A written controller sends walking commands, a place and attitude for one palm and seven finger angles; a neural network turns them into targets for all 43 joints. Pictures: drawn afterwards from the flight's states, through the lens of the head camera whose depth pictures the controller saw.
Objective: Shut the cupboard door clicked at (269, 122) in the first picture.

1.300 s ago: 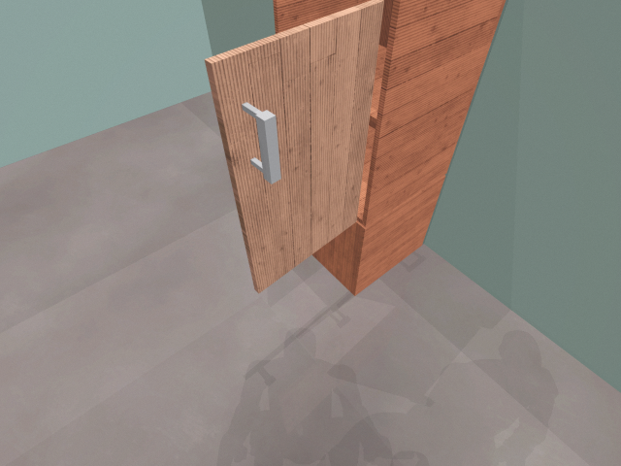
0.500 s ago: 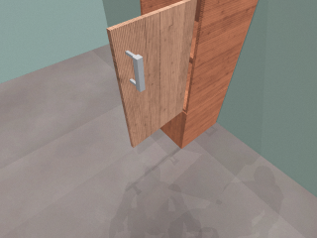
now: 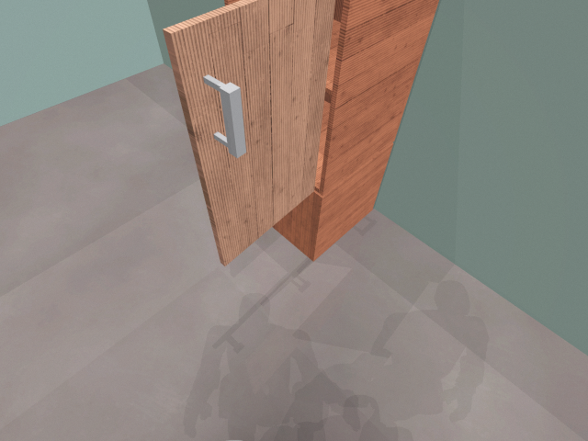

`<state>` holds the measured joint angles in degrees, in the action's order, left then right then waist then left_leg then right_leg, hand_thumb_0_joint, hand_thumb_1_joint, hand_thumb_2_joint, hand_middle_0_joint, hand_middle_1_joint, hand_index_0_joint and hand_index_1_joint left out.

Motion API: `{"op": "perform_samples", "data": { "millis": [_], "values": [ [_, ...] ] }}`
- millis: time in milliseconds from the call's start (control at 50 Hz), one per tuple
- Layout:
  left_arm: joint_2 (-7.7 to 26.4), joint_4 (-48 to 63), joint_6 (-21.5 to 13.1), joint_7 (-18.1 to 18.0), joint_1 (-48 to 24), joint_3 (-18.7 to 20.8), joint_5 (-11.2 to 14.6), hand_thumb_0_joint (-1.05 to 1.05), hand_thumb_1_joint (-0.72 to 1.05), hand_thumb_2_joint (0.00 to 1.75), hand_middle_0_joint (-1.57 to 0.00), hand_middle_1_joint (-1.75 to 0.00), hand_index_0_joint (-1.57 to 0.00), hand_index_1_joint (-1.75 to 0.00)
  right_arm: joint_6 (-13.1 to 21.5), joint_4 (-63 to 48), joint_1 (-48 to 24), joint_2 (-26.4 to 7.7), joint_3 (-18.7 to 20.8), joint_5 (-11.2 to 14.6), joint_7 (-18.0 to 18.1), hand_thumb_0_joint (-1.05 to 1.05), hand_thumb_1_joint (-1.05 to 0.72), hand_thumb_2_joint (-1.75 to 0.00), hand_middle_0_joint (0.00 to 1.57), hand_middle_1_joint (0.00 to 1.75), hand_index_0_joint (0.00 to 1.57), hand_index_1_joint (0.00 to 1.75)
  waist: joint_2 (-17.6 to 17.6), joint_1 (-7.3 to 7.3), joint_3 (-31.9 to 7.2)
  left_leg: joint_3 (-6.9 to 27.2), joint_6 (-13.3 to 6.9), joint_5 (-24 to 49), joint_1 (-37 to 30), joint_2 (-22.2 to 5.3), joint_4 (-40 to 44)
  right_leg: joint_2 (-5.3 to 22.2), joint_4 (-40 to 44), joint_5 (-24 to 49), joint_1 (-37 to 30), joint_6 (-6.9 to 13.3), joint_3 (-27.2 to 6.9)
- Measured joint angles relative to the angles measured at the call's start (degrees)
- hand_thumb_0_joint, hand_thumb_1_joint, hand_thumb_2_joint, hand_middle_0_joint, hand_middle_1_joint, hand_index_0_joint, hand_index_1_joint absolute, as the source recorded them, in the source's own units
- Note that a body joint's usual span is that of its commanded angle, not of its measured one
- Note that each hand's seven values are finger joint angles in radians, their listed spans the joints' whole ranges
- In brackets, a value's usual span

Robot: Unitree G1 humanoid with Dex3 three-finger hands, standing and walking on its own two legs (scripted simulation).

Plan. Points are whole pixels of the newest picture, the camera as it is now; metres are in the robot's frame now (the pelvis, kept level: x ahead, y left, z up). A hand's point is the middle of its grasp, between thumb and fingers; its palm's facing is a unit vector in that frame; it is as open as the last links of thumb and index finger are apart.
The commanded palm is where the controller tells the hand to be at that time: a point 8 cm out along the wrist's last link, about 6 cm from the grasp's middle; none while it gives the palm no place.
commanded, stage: walk to a spot facing it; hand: left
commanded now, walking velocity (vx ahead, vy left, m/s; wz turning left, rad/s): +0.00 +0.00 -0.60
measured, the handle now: (224, 117) +0.57 +0.16 +0.12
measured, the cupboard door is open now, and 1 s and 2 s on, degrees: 94 94 94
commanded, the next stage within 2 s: none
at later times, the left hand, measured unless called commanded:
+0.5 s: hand out of the picture +0.12 +0.15 -0.16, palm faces -0.27 -0.92 -0.29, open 7.4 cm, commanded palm none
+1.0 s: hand (245, 425) +0.17 +0.09 -0.16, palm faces -0.55 -0.81 -0.22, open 7.4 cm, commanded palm none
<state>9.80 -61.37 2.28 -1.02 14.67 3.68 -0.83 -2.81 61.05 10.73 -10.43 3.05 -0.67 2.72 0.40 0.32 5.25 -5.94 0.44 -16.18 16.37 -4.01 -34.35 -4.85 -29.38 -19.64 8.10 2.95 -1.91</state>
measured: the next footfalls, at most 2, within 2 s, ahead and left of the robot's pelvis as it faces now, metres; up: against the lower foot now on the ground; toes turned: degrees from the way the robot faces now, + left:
right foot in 0.42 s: -0.01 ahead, -0.15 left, +0.00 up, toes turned -19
left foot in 0.74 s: +0.06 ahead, +0.08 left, +0.00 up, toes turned -25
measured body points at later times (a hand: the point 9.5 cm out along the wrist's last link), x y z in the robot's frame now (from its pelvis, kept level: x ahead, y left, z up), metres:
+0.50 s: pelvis -0.03 -0.02 -0.01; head +0.01 -0.06 +0.44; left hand +0.14 +0.20 -0.13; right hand -0.06 -0.28 -0.17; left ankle +0.00 +0.10 -0.69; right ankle -0.05 -0.13 -0.73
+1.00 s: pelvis -0.04 -0.03 +0.00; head +0.01 -0.06 +0.45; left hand +0.19 +0.13 -0.14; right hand -0.13 -0.27 -0.14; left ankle +0.03 +0.10 -0.73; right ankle -0.10 -0.13 -0.70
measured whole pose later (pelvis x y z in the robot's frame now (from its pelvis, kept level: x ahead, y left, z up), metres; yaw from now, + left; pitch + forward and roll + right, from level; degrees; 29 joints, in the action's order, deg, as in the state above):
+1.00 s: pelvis -0.04 -0.03 +0.00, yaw -36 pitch +1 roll -1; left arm 13.8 -51.4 3.9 2.5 7.8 4.8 -0.9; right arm -1.0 51.7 12.1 -11.7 2.2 -1.9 2.1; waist 0.9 0.3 6.5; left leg -8.7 2.4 -17.9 13.1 -8.3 -31.2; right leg 0.7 -46.1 -24.4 23.1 -2.0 3.0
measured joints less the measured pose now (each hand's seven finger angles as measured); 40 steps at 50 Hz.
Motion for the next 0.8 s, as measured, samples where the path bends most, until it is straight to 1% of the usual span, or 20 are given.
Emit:
{"op": "perform_samples", "data": {
  "millis": [40, 60, 100, 120, 160, 200, 240, 320, 380, 400, 420, 460, 480, 520, 560, 660, 720, 740, 760, 800],
  "values": [
    [0.7, 0.4, 0.4, 0.0, -0.2, 0.4, 0.1, 0.00, 0.91, 0.90, -0.20, -0.30, -0.21, -0.29, 0.5, -0.7, -0.1, 0.5, 0.0, -0.1, 0.1, 0.00, -0.90, -0.90, 0.20, 0.30, 0.20, 0.30, -1.5, 0.15, 0.1, -1.7, -1.3, -0.1, -0.6, 0.4, 0.7, 0.4, -1.8, -0.3, 1.2, -0.6, -1.7],
    [0.9, 0.8, 0.7, 0.1, -0.5, 0.5, 0.2, 0.00, 0.91, 0.90, -0.20, -0.30, -0.20, -0.29, 0.9, -1.3, 0.0, 0.5, 0.0, -0.2, 0.2, 0.00, -0.90, -0.90, 0.20, 0.30, 0.20, 0.30, -1.7, 0.32, 0.1, -2.7, -1.8, -0.2, -0.5, 0.1, 0.9, 0.6, -5.4, -2.3, 3.1, -0.9, -1.5],
    [1.2, 1.4, 1.3, 0.5, -1.5, 0.8, 0.1, 0.00, 0.91, 0.90, -0.20, -0.30, -0.20, -0.29, 1.9, -2.4, -0.1, 0.3, -0.3, -0.6, 0.4, 0.00, -0.90, -0.90, 0.20, 0.30, 0.20, 0.30, -1.2, 0.40, 0.4, -4.4, -2.5, 0.1, -0.8, -0.8, 1.8, 0.8, -18.1, -8.0, 8.4, -1.7, -0.5],
    [1.4, 1.9, 1.5, 0.8, -2.1, 1.0, 0.0, 0.01, 0.91, 0.90, -0.20, -0.30, -0.20, -0.29, 2.2, -2.9, 0.1, 0.3, -0.4, -0.7, 0.5, 0.00, -0.90, -0.90, 0.20, 0.30, 0.20, 0.30, -1.0, 0.27, 0.6, -5.1, -2.6, 0.5, -1.0, -1.1, 2.5, 1.3, -23.7, -8.8, 10.8, -2.1, 0.1],
    [2.1, 3.0, 1.7, 1.4, -3.4, 1.6, -0.3, 0.01, 0.91, 0.90, -0.20, -0.30, -0.20, -0.29, 2.5, -3.5, 0.3, 0.4, -0.6, -0.9, 0.4, 0.00, -0.90, -0.90, 0.20, 0.30, 0.20, 0.30, -0.8, 0.18, 0.9, -6.3, -2.5, 1.6, -1.6, -1.6, 4.3, 2.9, -30.5, -7.9, 14.3, -2.9, 1.2],
    [2.7, 4.3, 1.7, 1.9, -4.6, 2.1, -0.4, 0.01, 0.91, 0.90, -0.20, -0.30, -0.20, -0.29, 2.4, -3.7, 0.4, 0.4, -0.7, -1.1, 0.3, 0.00, -0.90, -0.90, 0.20, 0.30, 0.20, 0.30, -0.7, 0.32, 1.1, -7.5, -2.4, 2.6, -1.9, -2.2, 5.8, 4.7, -32.3, -6.5, 16.5, -3.8, 1.9],
    [3.1, 5.5, 1.8, 2.2, -5.5, 2.3, -0.5, 0.01, 0.91, 0.90, -0.20, -0.30, -0.20, -0.29, 2.3, -3.8, 0.4, 0.3, -0.6, -1.1, 0.1, 0.00, -0.90, -0.90, 0.20, 0.30, 0.20, 0.30, -0.3, 0.35, 1.3, -8.7, -2.1, 3.1, -2.2, -2.9, 6.5, 6.1, -30.1, -5.7, 17.1, -4.3, 2.7],
    [3.3, 6.9, 1.7, 2.5, -6.9, 2.0, -0.5, 0.00, 0.91, 0.90, -0.20, -0.30, -0.20, -0.29, 2.1, -4.3, 0.6, -0.2, -0.2, -1.3, -0.5, 0.00, -0.90, -0.90, 0.20, 0.30, 0.21, 0.30, 0.9, -0.23, 1.7, -11.0, -1.3, 2.7, -2.1, -4.8, 5.6, 7.6, -20.2, -5.2, 15.2, -4.3, 4.4],
    [3.2, 7.7, 1.3, 2.6, -7.5, 1.6, -0.5, 0.00, 0.91, 0.90, -0.20, -0.30, -0.20, -0.29, 1.8, -4.7, 1.0, -0.9, 0.2, -1.1, -1.1, 0.00, -0.90, -0.90, 0.20, 0.30, 0.21, 0.30, 1.8, -0.72, 1.7, -12.4, -0.2, 1.2, -1.3, -6.4, 2.5, 7.6, -12.4, -2.7, 12.1, -3.5, 5.7],
    [3.2, 8.1, 1.0, 2.6, -7.3, 1.5, -0.5, 0.00, 0.91, 0.90, -0.20, -0.30, -0.20, -0.29, 1.5, -4.9, 1.3, -1.2, 0.4, -1.0, -1.2, 0.00, -0.90, -0.90, 0.20, 0.30, 0.21, 0.30, 1.7, -0.74, 1.3, -12.9, 0.3, 0.3, -0.6, -6.9, 0.6, 7.5, -8.5, 0.2, 10.5, -3.1, 6.0],
    [3.5, 8.6, 0.4, 2.5, -7.0, 1.4, -0.7, 0.00, 0.91, 0.90, -0.20, -0.30, -0.20, -0.29, 1.1, -5.2, 1.7, -1.4, 0.5, -0.7, -1.5, 0.00, -0.90, -0.90, 0.20, 0.30, 0.21, 0.30, 1.2, -0.65, 0.7, -13.0, 1.0, -1.7, 0.7, -6.9, -2.2, 7.7, -5.4, 3.4, 9.5, -2.0, 5.1],
    [2.5, 8.5, -0.3, 1.8, -7.4, 0.9, -0.7, 0.00, 0.91, 0.90, -0.20, -0.30, -0.20, -0.29, -0.3, -5.4, 0.6, -2.7, 0.9, -0.4, -1.7, 0.00, -0.90, -0.90, 0.20, 0.30, 0.21, 0.30, 2.5, -0.53, 1.5, -7.1, 1.9, -10.6, 5.0, -5.7, -12.5, 6.5, -7.6, 2.7, 10.9, -1.7, 4.3],
    [2.1, 8.7, -0.4, 1.5, -7.2, 0.7, -0.6, 0.00, 0.91, 0.90, -0.20, -0.30, -0.20, -0.29, -0.9, -5.5, -0.1, -3.2, 1.1, -0.2, -1.7, 0.00, -0.90, -0.90, 0.20, 0.30, 0.21, 0.30, 2.9, -0.47, 1.9, -4.2, 2.0, -12.3, 7.2, -4.5, -17.9, 6.0, -7.6, 2.3, 11.0, -1.7, 3.8],
    [1.5, 8.8, -0.3, 0.8, -6.6, 0.5, -0.6, 0.00, 0.91, 0.90, -0.20, -0.30, -0.20, -0.29, -1.5, -6.1, -1.6, -3.7, 1.3, -0.2, -1.8, 0.01, -0.90, -0.90, 0.20, 0.30, 0.20, 0.30, 2.7, -0.25, 2.3, -0.5, 2.3, -11.2, 10.4, -2.4, -25.5, 5.0, -6.1, 3.0, 10.9, -1.8, 2.3],
    [1.5, 8.5, 0.1, 0.4, -5.9, 0.4, -0.7, 0.00, 0.91, 0.90, -0.20, -0.30, -0.20, -0.29, -1.2, -7.1, -2.8, -3.5, 1.3, -0.1, -1.8, 0.01, -0.90, -0.90, 0.20, 0.30, 0.20, 0.30, 1.5, -0.30, 2.4, 1.1, 2.7, -9.6, 11.5, -0.9, -27.2, 4.3, -4.1, 4.6, 10.7, -1.8, 0.6],
    [1.8, 8.1, 0.4, 0.6, -4.6, 0.2, -0.8, 0.00, 0.91, 0.90, -0.21, -0.30, -0.21, -0.29, -0.1, -9.4, -4.2, -2.3, 0.9, 0.4, -1.4, 0.00, -0.90, -0.90, 0.20, 0.30, 0.20, 0.30, -1.3, 0.04, 1.5, 2.8, 3.0, -9.5, 7.3, 1.6, -15.7, 2.7, -1.9, 6.6, 10.8, -1.7, -3.2],
    [2.1, 8.1, 0.8, 0.8, -4.3, 0.4, -0.5, 0.01, 0.90, 0.90, -0.21, -0.30, -0.21, -0.30, 0.8, -10.2, -4.3, -1.8, 0.4, 0.6, -1.0, 0.00, -0.90, -0.90, 0.20, 0.30, 0.20, 0.30, -2.1, 0.20, 0.6, 3.4, 2.4, -5.5, 2.3, 2.6, -3.7, 1.3, -3.0, 6.5, 12.1, -2.3, -4.8],
    [2.1, 8.3, 1.1, 0.9, -4.1, 0.4, -0.2, 0.01, 0.90, 0.90, -0.21, -0.30, -0.21, -0.30, 1.5, -10.6, -3.8, -2.0, 0.1, 0.5, -0.9, 0.00, -0.90, -0.90, 0.20, 0.30, 0.20, 0.30, -1.6, -0.01, -0.2, 3.8, 1.1, -2.1, 0.8, 2.0, 0.9, 0.4, -4.3, 6.0, 13.2, -2.5, -4.8],
    [2.4, 8.2, 1.4, 1.1, -4.6, 0.5, 0.0, 0.01, 0.91, 0.90, -0.21, -0.30, -0.21, -0.30, 2.0, -10.6, -3.5, -1.7, 0.0, 0.2, -0.6, 0.00, -0.90, -0.90, 0.20, 0.30, 0.20, 0.30, -2.0, -0.14, 0.0, 3.5, 0.0, -0.7, 0.9, 1.9, 0.8, 0.4, -7.9, 1.3, 14.6, -2.8, -4.5],
    [3.2, 8.2, 1.9, 1.7, -5.5, 0.8, -0.1, 0.01, 0.91, 0.90, -0.21, -0.30, -0.21, -0.29, 2.3, -10.4, -2.7, -0.9, -0.8, -0.5, -0.3, 0.00, -0.90, -0.90, 0.20, 0.30, 0.20, 0.30, -2.9, 0.13, 0.7, 2.4, -0.6, -1.5, 0.2, 1.3, 0.2, 0.7, -19.4, -6.0, 18.0, -3.7, -2.9]
  ]
}}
